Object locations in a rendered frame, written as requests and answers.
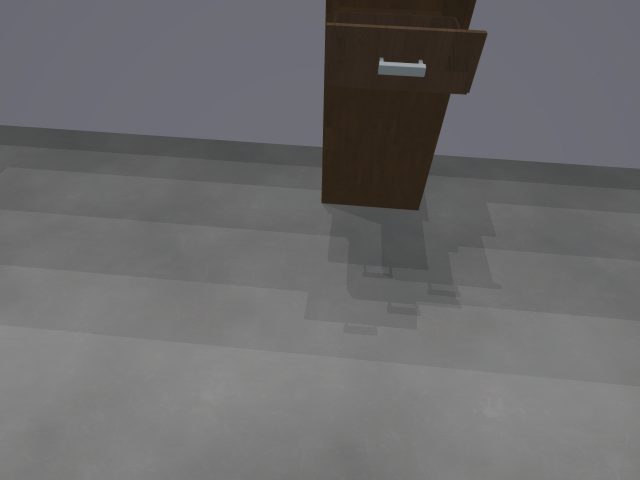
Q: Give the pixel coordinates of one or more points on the cabinet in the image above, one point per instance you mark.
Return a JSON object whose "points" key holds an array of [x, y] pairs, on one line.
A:
{"points": [[378, 145]]}

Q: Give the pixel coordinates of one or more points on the handle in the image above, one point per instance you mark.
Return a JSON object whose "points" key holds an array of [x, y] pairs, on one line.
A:
{"points": [[402, 69]]}

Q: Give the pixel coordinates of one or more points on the drawer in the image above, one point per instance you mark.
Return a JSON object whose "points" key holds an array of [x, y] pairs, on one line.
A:
{"points": [[356, 41]]}

